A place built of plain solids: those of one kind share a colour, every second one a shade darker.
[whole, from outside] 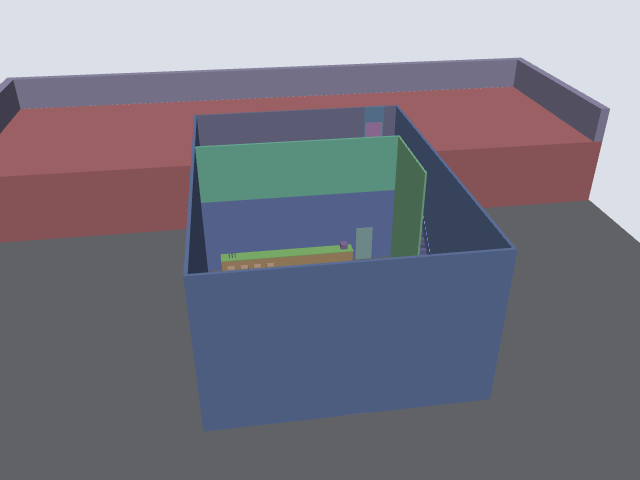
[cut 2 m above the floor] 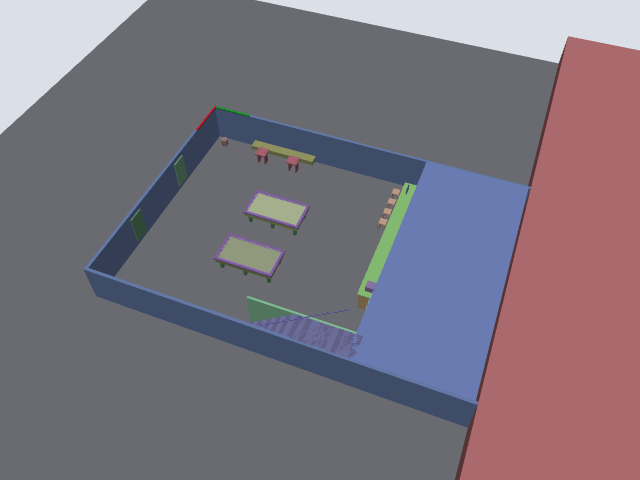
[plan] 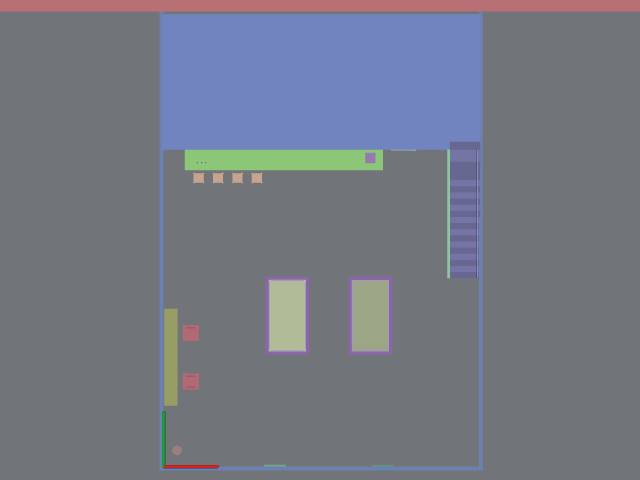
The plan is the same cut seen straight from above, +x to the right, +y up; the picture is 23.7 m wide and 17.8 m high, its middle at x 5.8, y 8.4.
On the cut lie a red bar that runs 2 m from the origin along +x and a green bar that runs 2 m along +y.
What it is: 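A billiard hall in the deep basement of an old town building, fitted out in the 1970s to 2010s; 11.7 x 16.7 m; the club room underground, without windows of its own, under a ceiling 2.73 m high; over the flight a stairwell up to the entrance level's ceiling, 7.39 m over the hall's floor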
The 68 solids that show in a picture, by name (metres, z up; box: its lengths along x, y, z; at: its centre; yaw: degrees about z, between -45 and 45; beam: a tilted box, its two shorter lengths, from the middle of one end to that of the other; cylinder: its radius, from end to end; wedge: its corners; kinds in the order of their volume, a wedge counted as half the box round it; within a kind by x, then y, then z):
{
 "street_ground_1": {"box": [39.8, 12.65, 4.33], "at": [5.84, 23.2, 2.12]},
 "upper_1": {"box": [11.79, 5.02, 4.33], "at": [5.84, 14.26, 2.12]},
 "street_hedge_1": {"box": [0.6, 12.65, 2.2], "at": [-13.76, 23.2, 5.38]},
 "street_hedge_2": {"box": [39.8, 0.6, 2.2], "at": [5.84, 29.82, 5.38]},
 "street_hedge_3": {"box": [0.6, 12.65, 2.2], "at": [25.45, 23.2, 5.38]},
 "wall_1": {"box": [0.15, 17.02, 7.44], "at": [-0.07, 8.36, 3.67]},
 "wall_2": {"box": [5.83, 0.15, 7.44], "at": [2.77, -0.07, 3.67]},
 "wall_3": {"box": [1.5, 0.15, 7.44], "at": [6.13, -0.07, 3.67]},
 "wall_4": {"box": [5.26, 0.15, 7.44], "at": [9.21, -0.07, 3.67]},
 "wall_5": {"box": [0.15, 17.02, 7.44], "at": [11.77, 8.36, 3.67]},
 "stair_step_1": {"box": [1.13, 0.45, 0.24], "at": [11.18, 7.21, 0.07]},
 "stair_step_2": {"box": [1.13, 0.45, 0.44], "at": [11.18, 7.44, 0.17]},
 "stair_step_3": {"box": [1.13, 0.45, 0.63], "at": [11.18, 7.66, 0.27]},
 "stair_step_4": {"box": [1.13, 0.45, 0.83], "at": [11.18, 7.89, 0.36]},
 "stair_step_5": {"box": [1.13, 0.45, 1.02], "at": [11.18, 8.12, 0.46]},
 "stair_step_6": {"box": [1.13, 0.45, 1.22], "at": [11.18, 8.35, 0.56]},
 "stair_step_7": {"box": [1.13, 0.45, 1.41], "at": [11.18, 8.57, 0.66]},
 "stair_step_8": {"box": [1.13, 0.45, 1.61], "at": [11.18, 8.8, 0.75]},
 "stair_step_9": {"box": [1.13, 0.45, 1.8], "at": [11.18, 9.03, 0.85]},
 "stair_step_10": {"box": [1.13, 0.45, 2.0], "at": [11.18, 9.25, 0.95]},
 "stair_step_11": {"box": [1.13, 0.45, 2.19], "at": [11.18, 9.48, 1.04]},
 "stair_step_12": {"box": [1.13, 0.45, 2.38], "at": [11.18, 9.71, 1.14]},
 "stair_step_13": {"box": [1.13, 0.45, 2.58], "at": [11.18, 9.93, 1.24]},
 "stair_step_14": {"box": [1.13, 0.45, 2.77], "at": [11.18, 10.16, 1.34]},
 "stair_step_15": {"box": [1.13, 0.45, 2.97], "at": [11.18, 10.39, 1.43]},
 "stair_step_16": {"box": [1.13, 0.45, 3.16], "at": [11.18, 10.62, 1.53]},
 "stair_step_17": {"box": [1.13, 0.45, 3.36], "at": [11.18, 10.84, 1.63]},
 "stair_step_18": {"box": [1.13, 0.45, 3.55], "at": [11.18, 11.07, 1.73]},
 "stair_step_19": {"box": [1.13, 0.45, 3.75], "at": [11.18, 11.3, 1.82]},
 "stair_step_20": {"box": [1.13, 0.45, 3.94], "at": [11.18, 11.52, 1.92]},
 "stair_step_21": {"box": [1.13, 0.53, 4.13], "at": [11.18, 11.79, 2.02]},
 "counter_1": {"box": [7.32, 0.7, 1.05], "at": [4.46, 11.39, 0.47]},
 "entrance_wall_1": {"box": [10.62, 0.15, 3.16], "at": [5.31, 11.82, 5.81]},
 "window_wall_1": {"box": [9.79, 0.15, 3.11], "at": [4.89, 16.8, 5.83]},
 "window_wall_2": {"box": [0.7, 0.15, 3.11], "at": [11.34, 16.8, 5.83]},
 "stair_partition_1": {"box": [0.1, 4.78, 7.44], "at": [10.57, 9.37, 3.67]},
 "table_frame_1": {"box": [1.53, 2.8, 0.23], "at": [4.59, 5.59, 0.61]},
 "table_frame_2": {"box": [1.53, 2.8, 0.23], "at": [7.67, 5.59, 0.61]},
 "street_door_wall_1": {"box": [1.2, 0.15, 3.11], "at": [10.39, 16.8, 5.83]},
 "bench_upholstered_1": {"box": [0.5, 3.6, 0.25], "at": [0.27, 4.05, 0.33]},
 "table_bed_1": {"box": [1.4, 2.67, 0.045], "at": [4.59, 5.59, 0.75]},
 "table_bed_2": {"box": [1.4, 2.67, 0.045], "at": [7.67, 5.59, 0.75]},
 "counter_top_1": {"box": [7.36, 0.78, 0.04], "at": [4.46, 11.37, 1.02]},
 "table_rail_1": {"box": [0.12, 2.9, 0.09], "at": [3.84, 5.59, 0.77]},
 "table_rail_2": {"box": [1.38, 0.12, 0.09], "at": [4.59, 4.21, 0.77]},
 "table_rail_3": {"box": [1.38, 0.12, 0.09], "at": [4.59, 6.98, 0.77]},
 "table_rail_4": {"box": [0.12, 2.9, 0.09], "at": [5.34, 5.59, 0.77]},
 "table_rail_5": {"box": [0.12, 2.9, 0.09], "at": [6.92, 5.59, 0.77]},
 "table_rail_6": {"box": [1.38, 0.12, 0.09], "at": [7.67, 4.21, 0.77]},
 "table_rail_7": {"box": [1.38, 0.12, 0.09], "at": [7.67, 6.98, 0.77]},
 "table_rail_8": {"box": [0.12, 2.9, 0.09], "at": [8.42, 5.59, 0.77]},
 "cue_rack_1": {"box": [0.8, 0.07, 1.49], "at": [4.13, 0.04, 1.0]},
 "cue_rack_2": {"box": [0.8, 0.07, 1.49], "at": [8.13, 0.04, 1.0]},
 "street_door_leaf_1": {"box": [0.95, 0.04, 2.15], "at": [10.39, 16.7, 5.36]},
 "service_door_1": {"box": [0.95, 0.03, 2.1], "at": [8.89, 11.73, 1.0]},
 "meeting_table_1": {"box": [0.6, 0.6, 0.07], "at": [1.01, 3.15, 0.68]},
 "meeting_table_2": {"box": [0.6, 0.6, 0.07], "at": [1.01, 4.95, 0.68]},
 "till_1": {"box": [0.38, 0.4, 0.3], "at": [7.67, 11.44, 1.19]},
 "plant_pot_1": {"cylinder": 0.18, "from": [0.5, 0.6, 0.0], "to": [0.5, 0.6, 0.38]},
 "bar_stool_1": {"box": [0.38, 0.36, 0.06], "at": [1.3, 10.7, 0.73]},
 "bar_stool_2": {"box": [0.38, 0.36, 0.06], "at": [2.02, 10.7, 0.73]},
 "bar_stool_3": {"box": [0.38, 0.36, 0.06], "at": [2.74, 10.7, 0.73]},
 "bar_stool_4": {"box": [0.38, 0.36, 0.06], "at": [3.46, 10.7, 0.73]},
 "table_nose_1": {"box": [0.04, 2.49, 0.034], "at": [3.92, 5.59, 0.79]},
 "table_nose_2": {"box": [0.04, 2.49, 0.034], "at": [5.26, 5.59, 0.79]},
 "table_nose_3": {"box": [0.04, 2.49, 0.034], "at": [7.0, 5.59, 0.79]},
 "table_nose_4": {"box": [0.04, 2.49, 0.034], "at": [8.34, 5.59, 0.79]},
 "stair_wall_rail_1": {"cylinder": 0.02, "from": [11.63, 6.98, 1.07], "to": [11.63, 11.75, 5.16]}
}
